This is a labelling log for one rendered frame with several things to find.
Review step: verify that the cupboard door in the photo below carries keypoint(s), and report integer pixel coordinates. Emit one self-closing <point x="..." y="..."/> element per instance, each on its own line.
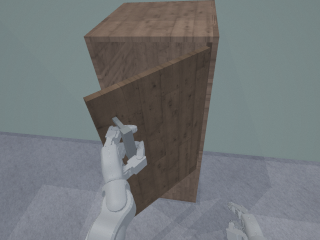
<point x="166" y="104"/>

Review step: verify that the robot right hand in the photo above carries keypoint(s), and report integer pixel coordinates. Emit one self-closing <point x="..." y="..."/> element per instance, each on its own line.
<point x="248" y="227"/>

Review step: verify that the robot left hand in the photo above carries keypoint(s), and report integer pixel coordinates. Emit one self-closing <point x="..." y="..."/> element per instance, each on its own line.
<point x="114" y="151"/>

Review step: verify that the robot left forearm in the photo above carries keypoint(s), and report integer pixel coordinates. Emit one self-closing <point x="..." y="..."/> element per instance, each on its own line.
<point x="117" y="210"/>

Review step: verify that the handle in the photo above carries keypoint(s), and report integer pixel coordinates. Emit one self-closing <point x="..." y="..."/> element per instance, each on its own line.
<point x="127" y="138"/>

